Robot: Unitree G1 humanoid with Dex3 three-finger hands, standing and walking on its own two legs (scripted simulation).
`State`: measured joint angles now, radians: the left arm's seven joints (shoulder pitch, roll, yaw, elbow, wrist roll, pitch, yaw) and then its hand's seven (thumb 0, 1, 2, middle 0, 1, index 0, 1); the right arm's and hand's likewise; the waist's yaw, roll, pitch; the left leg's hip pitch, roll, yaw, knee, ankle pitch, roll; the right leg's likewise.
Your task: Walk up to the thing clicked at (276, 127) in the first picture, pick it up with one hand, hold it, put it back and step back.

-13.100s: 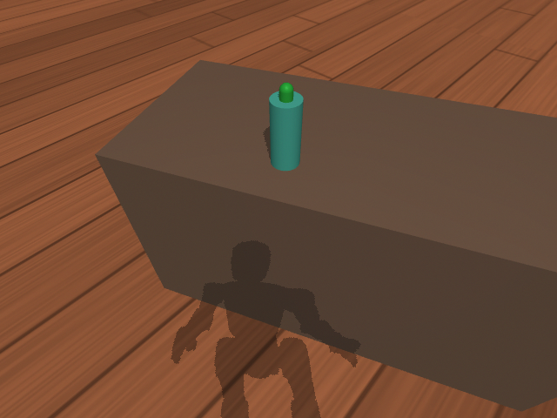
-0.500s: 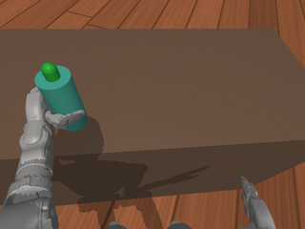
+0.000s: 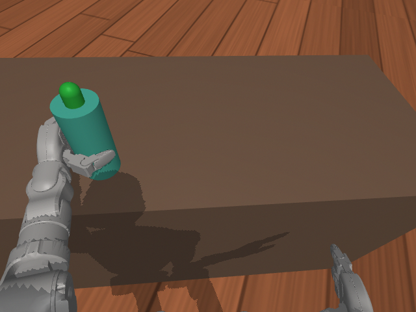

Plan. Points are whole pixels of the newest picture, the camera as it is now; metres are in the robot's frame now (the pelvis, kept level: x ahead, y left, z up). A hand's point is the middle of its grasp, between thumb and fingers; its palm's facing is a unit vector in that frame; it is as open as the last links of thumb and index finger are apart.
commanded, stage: settle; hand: left
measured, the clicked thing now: (88, 132) +0.44 +0.20 +0.12
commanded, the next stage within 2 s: lift in 0.08 s
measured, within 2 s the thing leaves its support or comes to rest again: neither
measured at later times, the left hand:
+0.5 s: hand (88, 135) +0.43 +0.19 +0.12, palm faces +0.14 -0.99 -0.03, open 10.6 cm
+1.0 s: hand (72, 132) +0.37 +0.18 +0.19, palm faces +0.15 -0.99 -0.05, open 10.6 cm
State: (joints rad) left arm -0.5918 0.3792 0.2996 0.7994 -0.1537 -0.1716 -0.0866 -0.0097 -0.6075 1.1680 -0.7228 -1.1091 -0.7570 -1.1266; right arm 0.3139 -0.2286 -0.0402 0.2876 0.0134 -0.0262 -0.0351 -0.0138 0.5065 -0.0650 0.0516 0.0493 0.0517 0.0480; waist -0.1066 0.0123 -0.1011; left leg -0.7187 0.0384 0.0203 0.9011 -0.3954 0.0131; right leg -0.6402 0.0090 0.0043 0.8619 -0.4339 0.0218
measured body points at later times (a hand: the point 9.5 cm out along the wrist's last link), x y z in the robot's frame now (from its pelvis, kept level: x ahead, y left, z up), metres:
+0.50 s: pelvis +0.00 +0.00 +0.01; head +0.04 +0.01 +0.46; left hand +0.42 +0.24 +0.12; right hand +0.16 -0.26 -0.03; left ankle +0.03 +0.11 -0.69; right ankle -0.01 -0.14 -0.69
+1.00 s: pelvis +0.00 -0.01 +0.03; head -0.01 -0.03 +0.48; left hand +0.36 +0.23 +0.20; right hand +0.16 -0.26 -0.03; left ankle +0.03 +0.11 -0.69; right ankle -0.01 -0.14 -0.69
